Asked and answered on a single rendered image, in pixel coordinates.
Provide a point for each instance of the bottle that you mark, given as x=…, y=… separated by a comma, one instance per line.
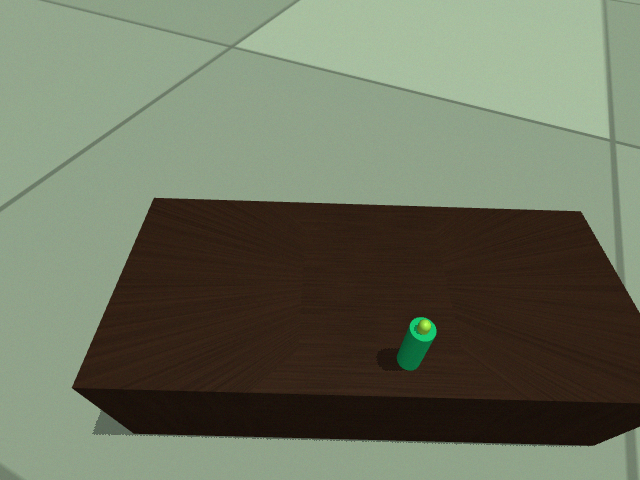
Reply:
x=416, y=343

